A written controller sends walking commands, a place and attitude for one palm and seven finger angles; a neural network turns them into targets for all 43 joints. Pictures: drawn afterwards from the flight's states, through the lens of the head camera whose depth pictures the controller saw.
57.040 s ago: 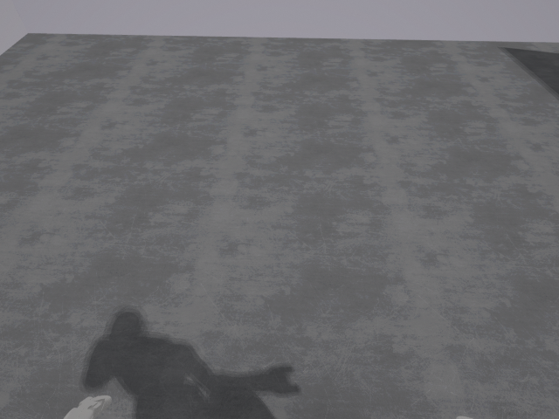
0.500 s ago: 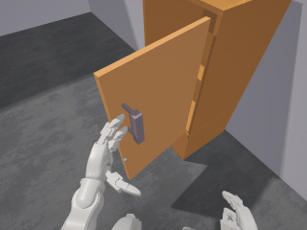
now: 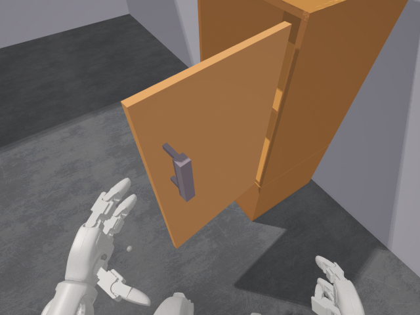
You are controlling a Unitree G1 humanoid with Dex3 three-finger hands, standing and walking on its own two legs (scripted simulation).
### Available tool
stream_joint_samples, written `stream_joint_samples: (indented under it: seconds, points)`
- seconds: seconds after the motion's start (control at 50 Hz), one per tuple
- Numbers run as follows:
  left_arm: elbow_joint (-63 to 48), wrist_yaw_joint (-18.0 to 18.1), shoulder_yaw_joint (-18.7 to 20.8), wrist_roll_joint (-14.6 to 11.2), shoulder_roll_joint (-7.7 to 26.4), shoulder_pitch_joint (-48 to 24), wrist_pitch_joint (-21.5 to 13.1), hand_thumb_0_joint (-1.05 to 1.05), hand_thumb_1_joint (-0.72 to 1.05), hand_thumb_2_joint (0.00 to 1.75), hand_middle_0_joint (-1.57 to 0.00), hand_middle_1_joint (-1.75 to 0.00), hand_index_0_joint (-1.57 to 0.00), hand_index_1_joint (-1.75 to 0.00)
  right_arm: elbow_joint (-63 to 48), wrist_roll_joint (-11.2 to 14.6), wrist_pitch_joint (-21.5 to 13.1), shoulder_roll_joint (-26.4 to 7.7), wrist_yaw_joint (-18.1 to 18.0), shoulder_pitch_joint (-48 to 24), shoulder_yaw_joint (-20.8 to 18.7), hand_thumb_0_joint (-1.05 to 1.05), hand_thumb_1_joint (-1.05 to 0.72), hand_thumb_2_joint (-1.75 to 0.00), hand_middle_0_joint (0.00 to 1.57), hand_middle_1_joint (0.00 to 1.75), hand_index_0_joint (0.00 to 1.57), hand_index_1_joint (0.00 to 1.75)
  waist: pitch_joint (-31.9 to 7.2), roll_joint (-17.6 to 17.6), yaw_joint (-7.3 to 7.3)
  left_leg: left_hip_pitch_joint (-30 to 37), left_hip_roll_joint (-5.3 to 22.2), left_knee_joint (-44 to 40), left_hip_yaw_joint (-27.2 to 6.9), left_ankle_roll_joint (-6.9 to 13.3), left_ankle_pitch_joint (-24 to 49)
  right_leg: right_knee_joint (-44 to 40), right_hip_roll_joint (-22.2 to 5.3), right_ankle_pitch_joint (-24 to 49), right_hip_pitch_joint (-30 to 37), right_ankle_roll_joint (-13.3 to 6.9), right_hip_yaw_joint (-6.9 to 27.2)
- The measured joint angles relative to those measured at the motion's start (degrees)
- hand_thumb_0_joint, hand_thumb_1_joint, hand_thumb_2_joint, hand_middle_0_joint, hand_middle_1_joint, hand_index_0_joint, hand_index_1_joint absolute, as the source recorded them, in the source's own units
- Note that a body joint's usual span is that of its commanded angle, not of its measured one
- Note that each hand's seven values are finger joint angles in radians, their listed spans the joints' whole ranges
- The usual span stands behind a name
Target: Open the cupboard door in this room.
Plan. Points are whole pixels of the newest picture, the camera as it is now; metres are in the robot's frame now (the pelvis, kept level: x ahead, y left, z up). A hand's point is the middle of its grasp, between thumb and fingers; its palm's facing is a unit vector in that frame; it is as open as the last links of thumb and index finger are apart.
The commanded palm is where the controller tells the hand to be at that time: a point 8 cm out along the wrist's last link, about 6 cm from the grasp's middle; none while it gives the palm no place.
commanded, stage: draw the hand back to the body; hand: left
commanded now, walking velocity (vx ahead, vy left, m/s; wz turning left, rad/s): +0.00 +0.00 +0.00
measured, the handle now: (178, 172) +0.37 +0.09 +0.07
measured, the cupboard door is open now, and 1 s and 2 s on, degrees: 98 98 98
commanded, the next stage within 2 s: step back with the hand held close in 1.66 s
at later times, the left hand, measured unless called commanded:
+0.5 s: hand (97, 244) +0.21 +0.18 +0.11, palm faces -0.09 -0.99 -0.05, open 16.4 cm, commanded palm +0.19 +0.24 +0.13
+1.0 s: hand (16, 212) +0.22 +0.26 +0.18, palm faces +0.33 -0.87 -0.37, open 12.5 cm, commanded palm +0.18 +0.30 +0.20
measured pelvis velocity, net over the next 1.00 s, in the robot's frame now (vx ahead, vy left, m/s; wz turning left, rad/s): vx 0.02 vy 0.03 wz -0.01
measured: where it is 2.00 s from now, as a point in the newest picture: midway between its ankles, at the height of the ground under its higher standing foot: outside the picture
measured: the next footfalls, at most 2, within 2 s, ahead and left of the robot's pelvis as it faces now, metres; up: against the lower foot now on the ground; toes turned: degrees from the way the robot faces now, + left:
none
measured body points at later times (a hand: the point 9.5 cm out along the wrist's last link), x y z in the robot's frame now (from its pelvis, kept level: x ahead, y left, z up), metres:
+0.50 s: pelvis +0.00 +0.01 +0.02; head +0.01 +0.00 +0.47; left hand +0.21 +0.23 +0.12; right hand +0.18 -0.22 -0.05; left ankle +0.04 +0.12 -0.66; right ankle -0.03 -0.09 -0.66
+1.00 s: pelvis +0.02 +0.03 +0.07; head +0.01 +0.01 +0.52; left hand +0.20 +0.30 +0.20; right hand +0.21 -0.18 -0.01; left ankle +0.04 +0.12 -0.66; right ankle -0.03 -0.09 -0.66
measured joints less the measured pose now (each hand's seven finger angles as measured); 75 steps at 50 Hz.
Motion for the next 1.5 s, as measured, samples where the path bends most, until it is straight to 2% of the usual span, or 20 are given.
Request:
stream_joint_samples:
  seconds: [0.1, 0.16, 0.32, 0.48, 0.6, 0.66, 0.74, 0.8, 0.88, 0.98, 1.1, 1.34, 1.5]
  points:
    - [-0.02, -1.77, -1.05, -0.69, -0.03, -1.85, 0.42, -0.01, -0.50, 0.30, -0.15, -0.30, -0.15, -0.30, 0.33, -0.05, -1.40, -0.28, -0.67, -0.64, 0.09, 0.01, -0.90, -0.90, 0.20, 0.30, 0.21, 0.30, 0.04, 0.44, 0.06, -2.14, 0.02, 2.06, -0.42, 0.11, -0.46, 1.76, 0.02, -0.49, -1.82, 0.03, -0.42]
    - [-1.41, -1.53, -0.73, -0.78, 0.05, -2.42, 2.05, -0.01, -0.50, 0.30, -0.15, -0.30, -0.15, -0.30, 0.30, 0.13, -1.38, 0.31, -0.83, -0.64, 0.20, 0.01, -0.90, -0.90, 0.20, 0.30, 0.21, 0.30, 0.18, 0.18, -0.02, -1.94, 0.17, 2.25, -0.13, 0.19, -0.59, 2.00, 0.13, -0.50, -1.79, 0.09, -0.11]
    - [-7.02, 0.18, 3.45, -2.04, 2.32, 1.30, 6.77, -0.01, -0.50, 0.30, -0.15, -0.30, -0.15, -0.30, -0.59, 1.24, -0.64, 1.28, -1.31, 1.74, 1.29, 0.01, -0.90, -0.90, 0.20, 0.30, 0.21, 0.30, -0.33, 0.82, -0.39, 4.37, 0.15, -2.79, 0.32, 0.49, 0.79, -3.70, 0.26, 1.59, 4.53, 0.56, 0.44]
    - [-8.80, -2.60, 3.65, -3.64, 3.33, 3.44, 9.98, -0.01, -0.50, 0.30, -0.15, -0.30, -0.15, -0.30, -1.07, 1.60, -2.43, 0.00, -2.09, 2.29, 1.95, 0.01, -0.90, -0.90, 0.20, 0.30, 0.21, 0.30, 0.28, 1.08, -0.13, 8.64, -0.19, -6.33, 0.36, 0.98, 2.15, -7.98, 0.07, 3.40, 9.10, 1.07, 0.50]
    - [-11.63, -2.77, 6.55, -4.67, 4.64, 3.97, 11.01, -0.01, -0.47, 0.31, -0.15, -0.30, -0.15, -0.30, -0.54, 1.88, -3.87, -0.02, -2.35, 1.99, 1.96, 0.01, -0.90, -0.90, 0.20, 0.30, 0.21, 0.30, 0.91, 0.54, 0.43, 11.72, -0.33, -8.58, 0.33, 1.13, 2.92, -10.70, 0.04, 4.47, 12.37, 1.23, 0.50]
    - [-14.63, 4.34, 6.43, 0.81, 5.85, 5.29, 13.60, -0.01, -0.42, 0.34, -0.16, -0.30, -0.15, -0.30, 0.28, 1.34, -3.14, 0.34, -3.38, 1.59, 2.22, 0.01, -0.90, -0.90, 0.20, 0.30, 0.21, 0.30, 1.15, 0.29, 1.23, 14.71, -0.35, -11.30, 0.87, 1.24, 3.78, -13.47, 0.03, 5.62, 15.12, 1.42, 1.08]
    - [-16.95, 12.26, 5.22, 5.64, 5.11, 7.85, 16.94, -0.01, -0.32, 0.38, -0.16, -0.30, -0.15, -0.30, 0.97, 0.90, -1.96, 0.67, -4.19, 0.94, 2.59, 0.01, -0.90, -0.90, 0.20, 0.30, 0.21, 0.30, 2.27, 0.64, 1.65, 19.18, -0.66, -16.04, 1.38, 1.61, 5.58, -18.55, -0.17, 7.83, 19.55, 1.80, 1.60]
    - [-16.83, 15.59, 4.65, 7.90, 5.29, 8.09, 18.55, -0.01, -0.23, 0.42, -0.16, -0.30, -0.16, -0.30, 1.95, 0.50, -1.61, 0.77, -4.73, 0.48, 3.00, 0.01, -0.90, -0.90, 0.20, 0.30, 0.21, 0.30, 3.51, 0.68, 2.13, 22.30, -1.06, -19.29, 1.60, 1.87, 6.87, -21.91, -0.48, 9.25, 22.66, 2.06, 1.80]
    - [-16.62, 18.18, 5.46, 9.48, 6.14, 6.95, 19.85, -0.01, -0.10, 0.48, -0.17, -0.30, -0.17, -0.30, 3.66, 0.09, -1.80, 1.00, -5.11, -0.16, 3.47, 0.01, -0.90, -0.90, 0.20, 0.30, 0.21, 0.30, 4.98, 0.47, 2.72, 26.34, -1.67, -23.40, 1.92, 2.10, 8.37, -25.91, -0.99, 10.81, 26.57, 2.33, 2.09]
    - [-18.10, 19.47, 8.05, 9.93, 6.86, 6.33, 19.97, 0.00, 0.08, 0.55, -0.17, -0.30, -0.17, -0.30, 5.31, -0.20, -2.29, 1.26, -4.64, -0.94, 3.70, 0.01, -0.90, -0.90, 0.20, 0.30, 0.21, 0.30, 5.96, 0.38, 3.00, 31.18, -2.25, -28.13, 2.54, 2.29, 9.82, -30.51, -1.49, 12.43, 31.14, 2.63, 2.71]
    - [-19.00, 19.08, 10.88, 9.72, 7.28, 6.06, 19.53, 0.00, 0.28, 0.64, -0.18, -0.30, -0.18, -0.30, 6.27, -0.55, -1.98, 1.26, -3.56, -1.97, 3.23, 0.01, -0.90, -0.90, 0.21, 0.30, 0.21, 0.30, 6.86, 0.43, 3.19, 35.72, -2.60, -32.67, 3.26, 2.33, 11.16, -34.88, -1.78, 13.98, 35.32, 2.80, 3.45]
    - [-20.34, 18.70, 17.24, 9.02, 9.12, 4.40, 19.27, 0.01, 0.69, 0.81, -0.20, -0.30, -0.20, -0.30, 7.73, -0.86, -1.24, 0.46, -2.79, -2.57, 1.62, 0.01, -0.90, -0.90, 0.20, 0.30, 0.21, 0.30, 8.19, 0.41, 3.96, 39.61, -2.26, -36.75, 3.20, 1.63, 12.54, -39.28, -1.30, 15.58, 39.25, 2.19, 3.50]
    - [-17.95, 18.00, 16.07, 8.79, 7.39, 4.30, 19.51, 0.01, 0.85, 0.88, -0.20, -0.30, -0.20, -0.30, 8.14, -0.83, -0.21, 0.27, -2.56, -2.74, 0.84, 0.01, -0.90, -0.90, 0.20, 0.30, 0.21, 0.30, 8.72, 0.73, 3.75, 40.28, -1.74, -37.87, 2.98, 1.01, 13.23, -40.02, -0.72, 16.00, 39.74, 1.54, 3.35]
